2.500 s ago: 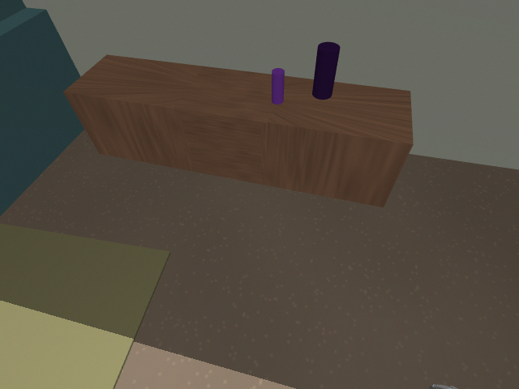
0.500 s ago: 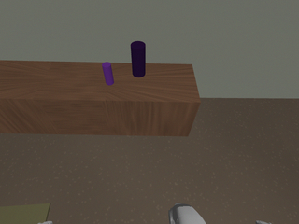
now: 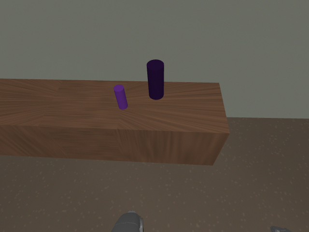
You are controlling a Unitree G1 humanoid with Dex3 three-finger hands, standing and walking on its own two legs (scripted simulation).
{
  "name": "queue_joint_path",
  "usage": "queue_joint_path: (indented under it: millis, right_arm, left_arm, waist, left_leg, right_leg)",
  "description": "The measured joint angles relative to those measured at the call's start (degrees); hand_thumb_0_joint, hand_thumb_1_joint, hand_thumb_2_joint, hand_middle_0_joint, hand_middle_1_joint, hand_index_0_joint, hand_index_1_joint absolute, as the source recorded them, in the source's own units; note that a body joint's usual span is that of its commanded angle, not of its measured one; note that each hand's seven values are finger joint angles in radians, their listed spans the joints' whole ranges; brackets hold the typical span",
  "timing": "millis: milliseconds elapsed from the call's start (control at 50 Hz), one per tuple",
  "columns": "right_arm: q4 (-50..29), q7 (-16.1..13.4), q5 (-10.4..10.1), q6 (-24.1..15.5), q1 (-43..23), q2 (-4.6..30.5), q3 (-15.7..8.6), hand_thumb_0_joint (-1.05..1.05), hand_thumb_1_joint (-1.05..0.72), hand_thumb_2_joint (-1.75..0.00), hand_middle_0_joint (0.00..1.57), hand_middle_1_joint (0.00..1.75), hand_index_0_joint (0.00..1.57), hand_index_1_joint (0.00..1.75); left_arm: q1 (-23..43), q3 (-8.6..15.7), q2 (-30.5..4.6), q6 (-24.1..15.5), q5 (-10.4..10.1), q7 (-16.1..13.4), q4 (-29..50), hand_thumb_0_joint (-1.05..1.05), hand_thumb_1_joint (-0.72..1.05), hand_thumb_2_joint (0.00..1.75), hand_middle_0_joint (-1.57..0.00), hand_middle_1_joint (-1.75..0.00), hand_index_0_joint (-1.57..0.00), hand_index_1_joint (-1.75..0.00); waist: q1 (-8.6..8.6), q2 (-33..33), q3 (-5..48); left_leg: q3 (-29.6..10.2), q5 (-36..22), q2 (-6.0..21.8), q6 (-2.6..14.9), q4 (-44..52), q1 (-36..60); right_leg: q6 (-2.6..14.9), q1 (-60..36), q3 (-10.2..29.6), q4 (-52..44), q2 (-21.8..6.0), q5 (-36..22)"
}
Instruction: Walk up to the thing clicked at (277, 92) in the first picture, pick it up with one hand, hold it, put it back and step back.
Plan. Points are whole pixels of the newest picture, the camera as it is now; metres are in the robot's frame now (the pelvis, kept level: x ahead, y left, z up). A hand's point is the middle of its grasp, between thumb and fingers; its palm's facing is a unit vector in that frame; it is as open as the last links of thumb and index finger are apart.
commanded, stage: walk up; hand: left
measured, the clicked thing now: (121, 97) +0.78 +0.24 -0.28
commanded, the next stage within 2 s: none
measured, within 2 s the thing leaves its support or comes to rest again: neither
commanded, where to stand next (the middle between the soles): +0.31 +0.04 m, yaw -1 degrees
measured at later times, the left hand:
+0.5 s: hand (74, 180) +0.27 +0.30 -0.13, palm faces -0.07 -0.90 -0.43, open 7.4 cm
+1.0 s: hand (79, 171) +0.31 +0.31 -0.16, palm faces -0.02 -0.94 -0.34, open 7.4 cm
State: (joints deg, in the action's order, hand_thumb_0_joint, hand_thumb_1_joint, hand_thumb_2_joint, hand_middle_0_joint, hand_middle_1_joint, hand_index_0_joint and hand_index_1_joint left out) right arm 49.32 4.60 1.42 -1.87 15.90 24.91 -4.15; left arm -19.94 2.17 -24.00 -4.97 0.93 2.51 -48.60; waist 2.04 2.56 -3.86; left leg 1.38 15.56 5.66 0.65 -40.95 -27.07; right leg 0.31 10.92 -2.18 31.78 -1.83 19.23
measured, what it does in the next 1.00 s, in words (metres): walks ahead: left foot, then right foot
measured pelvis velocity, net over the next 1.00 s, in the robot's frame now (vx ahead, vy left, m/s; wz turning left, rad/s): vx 0.24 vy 0.04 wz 0.01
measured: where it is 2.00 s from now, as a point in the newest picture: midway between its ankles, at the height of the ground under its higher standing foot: (157, 216)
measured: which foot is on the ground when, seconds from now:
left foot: up 0.00-0.02, down 0.04-0.48, up 0.50-0.76, down 0.78-1.00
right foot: down 0.00-0.08, up 0.10-0.44, down 0.46-1.00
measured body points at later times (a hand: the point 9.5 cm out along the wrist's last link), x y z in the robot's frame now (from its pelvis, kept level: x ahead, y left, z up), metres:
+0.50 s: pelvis +0.17 +0.02 -0.01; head +0.20 +0.00 +0.44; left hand +0.27 +0.35 -0.10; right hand +0.20 -0.30 -0.14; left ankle +0.12 +0.14 -0.72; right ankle +0.26 -0.09 -0.73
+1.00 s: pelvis +0.24 +0.04 +0.00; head +0.26 +0.06 +0.44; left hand +0.31 +0.35 -0.14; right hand +0.34 -0.26 -0.12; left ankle +0.28 +0.17 -0.73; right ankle +0.26 -0.09 -0.73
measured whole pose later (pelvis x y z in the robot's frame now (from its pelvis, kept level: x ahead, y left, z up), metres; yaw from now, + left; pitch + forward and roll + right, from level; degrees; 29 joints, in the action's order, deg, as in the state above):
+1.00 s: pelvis +0.24 +0.04 +0.00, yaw +1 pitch -2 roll -1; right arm 58.0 0.4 0.0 -0.8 7.5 21.2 0.2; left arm -8.6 0.1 -22.0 -0.1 0.1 0.7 -58.6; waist 0.8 -0.8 -4.8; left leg 0.9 15.2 2.3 -0.8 -35.9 -18.7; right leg -1.0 16.1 -1.5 35.3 -1.8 17.1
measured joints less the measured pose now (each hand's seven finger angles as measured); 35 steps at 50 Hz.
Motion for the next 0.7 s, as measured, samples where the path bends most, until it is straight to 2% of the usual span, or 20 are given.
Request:
queue_joint_path:
  millis: [40,60,80,100,140,180,300,360,460,480,500,540,580,640,700]
  right_arm:
    - [-0.1,0.1,0.1,-0.5,-0.1,0.2,-0.3,0.0,-0.91,-0.9,0.2,0.3,0.2,0.3]
    - [-0.2,0.0,0.2,-1.0,-0.3,0.2,-0.5,0.0,-0.91,-0.9,0.2,0.3,0.2,0.3]
    - [-0.3,-0.3,0.3,-1.5,-0.6,0.0,-0.7,0.0,-0.91,-0.9,0.2,0.3,0.2,0.3]
    - [-0.8,-0.5,0.2,-2.0,-0.8,0.0,-0.7,0.0,-0.91,-0.9,0.2,0.3,0.2,0.3]
    - [-1.6,-0.9,-0.5,-2.4,-0.6,-0.5,-0.6,0.0,-0.91,-0.9,0.2,0.3,0.2,0.3]
    - [-1.9,-1.4,-0.9,-2.4,0.1,-1.4,0.1,0.0,-0.91,-0.9,0.2,0.3,0.2,0.3]
    - [-1.7,-1.8,-0.8,-2.2,2.9,-1.8,1.5,0.0,-0.9,-0.9,0.2,0.3,0.21,0.3]
    - [-1.7,-1.8,-0.8,-2.0,4.3,-1.3,1.5,0.0,-0.9,-0.9,0.2,0.3,0.21,0.3]
    - [-1.6,-2.1,-1.1,-0.6,5.6,-0.5,1.6,0.0,-0.9,-0.9,0.2,0.3,0.21,0.3]
    - [-1.4,-2.4,-1.3,-0.3,5.5,-0.4,1.7,0.0,-0.9,-0.9,0.2,0.3,0.21,0.3]
    - [-0.9,-2.7,-1.4,0.2,5.0,-0.5,1.7,0.0,-0.9,-0.9,0.2,0.3,0.21,0.3]
    - [-0.2,-3.3,-1.3,1.1,3.7,-1.0,2.1,0.01,-0.91,-0.9,0.2,0.3,0.2,0.3]
    - [0.4,-3.5,-1.4,1.4,2.5,-1.0,2.2,0.01,-0.91,-0.9,0.2,0.3,0.2,0.3]
    - [0.7,-3.4,-1.3,1.2,1.0,-0.9,2.1,0.01,-0.91,-0.9,0.2,0.3,0.2,0.3]
    - [1.4,-3.4,-1.1,1.0,-0.4,-1.1,2.0,0.0,-0.91,-0.9,0.2,0.3,0.2,0.3]
  left_arm:
    - [-0.9,0.0,-0.8,0.5,0.0,0.0,-0.5,0.0,0.9,0.9,-0.21,-0.3,-0.21,-0.31]
    - [-1.3,0.1,-1.3,0.8,0.1,-0.1,-0.7,0.0,0.9,0.9,-0.21,-0.3,-0.21,-0.31]
    - [-1.3,0.2,-1.6,1.1,0.1,-0.4,-1.3,0.0,0.9,0.9,-0.21,-0.3,-0.21,-0.31]
    - [-1.0,0.2,-1.5,1.7,-0.1,-0.7,-2.1,0.0,0.9,0.9,-0.21,-0.3,-0.21,-0.31]
    - [-0.1,-0.2,-1.4,2.5,-0.2,-1.2,-3.4,0.01,0.9,0.9,-0.2,-0.3,-0.21,-0.3]
    - [0.7,-0.3,-1.7,2.4,-0.5,-1.1,-3.7,0.01,0.9,0.9,-0.2,-0.3,-0.21,-0.3]
    - [2.8,0.2,-1.2,2.2,-0.2,0.2,-2.8,0.0,0.9,0.9,-0.2,-0.3,-0.21,-0.3]
    - [3.8,0.3,-0.4,2.3,0.1,0.7,-2.5,0.0,0.9,0.9,-0.2,-0.3,-0.21,-0.3]
    - [5.0,0.6,0.0,1.3,0.2,0.3,-1.8,0.0,0.9,0.9,-0.2,-0.3,-0.21,-0.3]
    - [5.5,0.8,0.3,0.9,0.4,-0.1,-1.8,0.0,0.9,0.9,-0.2,-0.3,-0.21,-0.3]
    - [6.0,0.8,0.6,0.6,0.4,-0.5,-1.5,0.0,0.9,0.9,-0.2,-0.3,-0.21,-0.3]
    - [6.6,0.4,1.1,0.3,0.0,-0.8,-0.8,0.0,0.9,0.9,-0.2,-0.3,-0.21,-0.3]
    - [6.9,-0.3,1.9,0.4,-0.3,-1.1,-0.2,0.0,0.9,0.9,-0.2,-0.3,-0.21,-0.3]
    - [6.7,-1.1,2.4,0.6,-0.2,-1.4,0.2,0.0,0.9,0.9,-0.2,-0.3,-0.21,-0.3]
    - [6.6,-1.4,2.1,1.3,0.3,-1.6,-0.2,0.0,0.9,0.9,-0.21,-0.3,-0.21,-0.31]
  waist:
    - [0.02,-0.8,0.5]
    - [-0.15,-1.9,0.5]
    - [-0.21,-3.4,0.2]
    - [-0.56,-3.8,-0.1]
    - [-1.47,-3.7,-0.3]
    - [-1.87,-4.6,-0.6]
    - [-2.79,-4.8,-0.7]
    - [-3.42,-3.6,-0.8]
    - [-4.02,-1.7,-0.7]
    - [-3.8,-0.7,-1.0]
    - [-3.62,0.1,-1.4]
    - [-2.98,0.2,-1.9]
    - [-2.45,0.7,-2.1]
    - [-1.86,1.1,-2.0]
    - [-1.41,0.7,-1.9]
  left_leg:
    - [1.1,-1.6,-0.6,0.26,4.7,2.6]
    - [1.7,-4.3,-1.5,0.19,5.3,3.5]
    - [2.8,-4.0,-2.5,0.16,4.0,3.8]
    - [3.4,-2.5,-2.9,0.27,2.4,4.1]
    - [3.4,-0.5,-2.8,0.76,1.9,5.4]
    - [3.9,-0.4,-3.1,0.94,4.4,8.2]
    - [4.6,-0.1,-4.5,1.59,10.8,14.8]
    - [4.6,1.4,-4.6,1.37,11.6,17.0]
    - [4.2,7.3,-4.0,-0.18,6.2,17.7]
    - [3.8,9.1,-3.2,0.18,2.6,16.7]
    - [2.4,10.5,-3.0,0.7,-2.4,15.0]
    - [0.3,14.0,-4.6,1.28,-12.5,10.8]
    - [-0.7,14.0,-5.2,1.37,-17.9,7.2]
    - [-0.9,11.1,-4.2,0.85,-16.4,3.5]
    - [-0.8,8.2,-3.0,0.09,-8.4,3.0]
  right_leg:
    - [-0.68,-0.4,0.1,2.5,-0.8,3.0]
    - [-0.56,-0.2,0.5,5.0,-1.8,5.1]
    - [0.4,1.2,1.4,9.7,-3.2,6.2]
    - [1.24,3.4,2.9,15.8,-3.0,7.1]
    - [2.27,8.5,4.4,27.0,-0.7,8.0]
    - [2.56,12.5,4.2,31.3,-0.2,5.6]
    - [0.99,17.7,1.1,21.6,-2.5,0.5]
    - [0.97,17.3,0.3,14.3,-2.8,-2.5]
    - [1.62,11.5,-0.5,2.2,-0.9,-8.7]
    - [1.5,11.0,-0.8,2.3,0.0,-9.6]
    - [1.39,11.1,-1.2,3.9,0.6,-8.4]
    - [1.64,10.8,-1.1,5.6,0.3,-6.3]
    - [1.69,9.4,-1.1,4.6,0.1,-5.9]
    - [1.4,7.7,-1.1,2.6,-0.1,-6.0]
    - [0.97,7.2,-1.0,2.7,-0.3,-5.2]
